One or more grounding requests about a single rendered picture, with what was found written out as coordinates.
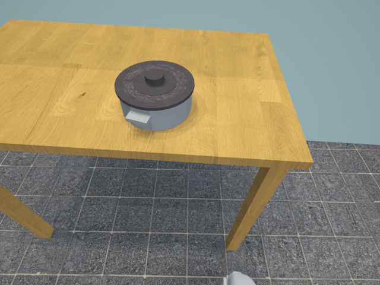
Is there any table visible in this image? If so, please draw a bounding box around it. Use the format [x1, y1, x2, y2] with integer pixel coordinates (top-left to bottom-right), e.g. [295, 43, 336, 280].
[0, 20, 314, 251]

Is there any pot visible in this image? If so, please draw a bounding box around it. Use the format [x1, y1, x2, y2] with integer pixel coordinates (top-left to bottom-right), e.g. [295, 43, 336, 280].
[120, 95, 192, 131]

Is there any lid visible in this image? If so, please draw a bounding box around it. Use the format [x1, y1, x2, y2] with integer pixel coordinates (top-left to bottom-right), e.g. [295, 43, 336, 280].
[114, 61, 195, 111]

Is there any knob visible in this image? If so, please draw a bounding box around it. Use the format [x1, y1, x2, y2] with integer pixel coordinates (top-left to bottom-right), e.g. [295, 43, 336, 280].
[144, 69, 164, 85]

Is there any robot right thigh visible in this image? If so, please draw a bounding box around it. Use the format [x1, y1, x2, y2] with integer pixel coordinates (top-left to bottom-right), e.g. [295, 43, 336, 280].
[222, 273, 256, 285]

